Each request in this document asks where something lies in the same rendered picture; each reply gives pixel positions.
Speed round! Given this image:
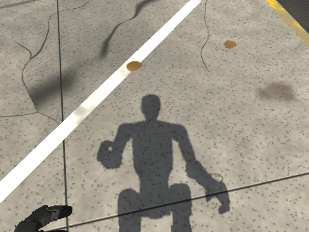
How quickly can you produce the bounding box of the left robot hand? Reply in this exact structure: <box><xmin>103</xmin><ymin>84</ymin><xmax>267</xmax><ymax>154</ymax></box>
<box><xmin>14</xmin><ymin>205</ymin><xmax>72</xmax><ymax>232</ymax></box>

